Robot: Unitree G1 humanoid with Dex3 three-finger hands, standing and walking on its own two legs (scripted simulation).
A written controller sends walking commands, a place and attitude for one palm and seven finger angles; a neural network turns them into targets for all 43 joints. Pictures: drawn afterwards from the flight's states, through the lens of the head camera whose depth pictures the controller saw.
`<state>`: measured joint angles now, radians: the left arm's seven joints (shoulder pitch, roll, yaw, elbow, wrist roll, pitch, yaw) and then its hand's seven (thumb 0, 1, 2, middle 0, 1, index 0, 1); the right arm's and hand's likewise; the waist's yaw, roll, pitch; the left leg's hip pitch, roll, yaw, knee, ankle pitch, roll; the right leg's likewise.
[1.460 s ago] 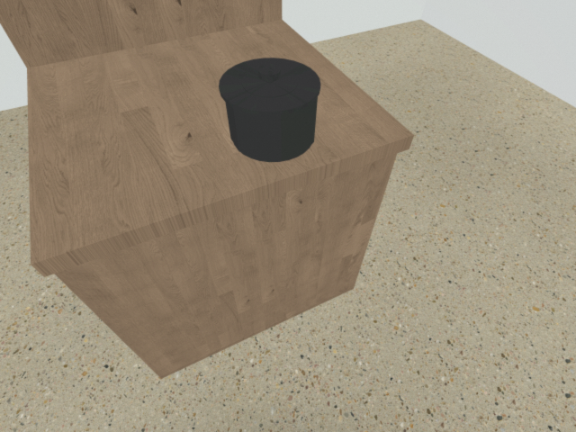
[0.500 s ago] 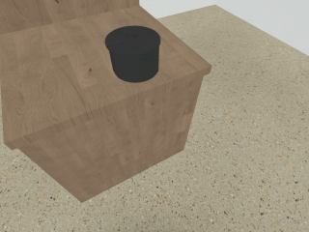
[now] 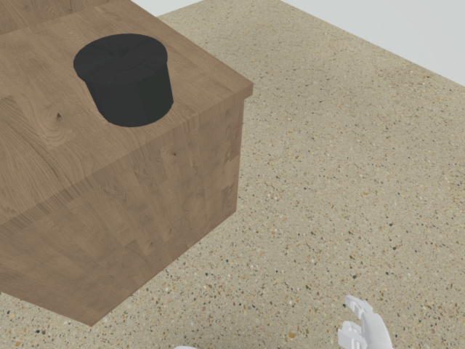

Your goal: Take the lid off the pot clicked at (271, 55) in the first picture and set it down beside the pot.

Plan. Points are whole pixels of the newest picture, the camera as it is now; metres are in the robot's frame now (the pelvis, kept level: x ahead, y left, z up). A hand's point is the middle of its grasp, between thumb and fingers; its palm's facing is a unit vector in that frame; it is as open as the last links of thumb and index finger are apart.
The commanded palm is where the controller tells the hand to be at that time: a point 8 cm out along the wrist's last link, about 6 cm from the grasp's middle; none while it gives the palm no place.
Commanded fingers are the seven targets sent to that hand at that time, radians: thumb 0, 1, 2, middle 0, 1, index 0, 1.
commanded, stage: walk to a spot facing it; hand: left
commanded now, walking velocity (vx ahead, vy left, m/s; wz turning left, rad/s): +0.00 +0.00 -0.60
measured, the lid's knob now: (118, 48) +0.63 +0.32 +0.14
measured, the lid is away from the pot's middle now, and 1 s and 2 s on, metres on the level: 0.00 0.00 0.00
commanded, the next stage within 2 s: turn to face it in 1.80 s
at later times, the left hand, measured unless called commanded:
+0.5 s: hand (183, 317) +0.19 +0.12 -0.16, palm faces -0.33 -0.90 -0.29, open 7.4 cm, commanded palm none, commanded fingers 0.00 0.90 0.90 -0.20 -0.30 -0.20 -0.30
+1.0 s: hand (226, 303) +0.22 +0.04 -0.16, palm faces -0.60 -0.76 -0.25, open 7.4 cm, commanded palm none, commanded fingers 0.00 0.90 0.90 -0.20 -0.30 -0.20 -0.30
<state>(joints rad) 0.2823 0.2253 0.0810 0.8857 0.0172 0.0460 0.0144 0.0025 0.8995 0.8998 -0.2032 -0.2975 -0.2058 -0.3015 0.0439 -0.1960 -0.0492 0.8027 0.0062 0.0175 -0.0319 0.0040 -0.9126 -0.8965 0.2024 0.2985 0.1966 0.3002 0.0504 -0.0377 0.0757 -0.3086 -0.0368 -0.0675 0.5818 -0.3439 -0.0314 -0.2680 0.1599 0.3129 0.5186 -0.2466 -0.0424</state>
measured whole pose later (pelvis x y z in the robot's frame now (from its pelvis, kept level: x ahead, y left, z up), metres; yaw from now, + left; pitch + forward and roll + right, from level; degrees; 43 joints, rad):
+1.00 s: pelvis +0.01 -0.07 -0.01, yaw -38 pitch +0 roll +0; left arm 0.18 0.25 0.07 0.85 0.02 0.06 -0.05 0.00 0.90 0.90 -0.20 -0.30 -0.20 -0.30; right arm 0.26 -0.20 -0.03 0.86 -0.03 0.01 0.00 0.00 -0.91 -0.90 0.21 0.30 0.20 0.30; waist -0.02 0.02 0.07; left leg -0.25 0.16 0.18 0.57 -0.31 -0.06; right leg -0.33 -0.03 -0.06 0.64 -0.41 0.02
